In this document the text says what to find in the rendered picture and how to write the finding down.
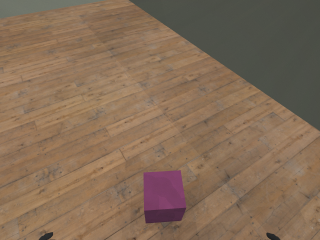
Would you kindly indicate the carton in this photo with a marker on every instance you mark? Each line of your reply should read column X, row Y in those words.
column 164, row 198

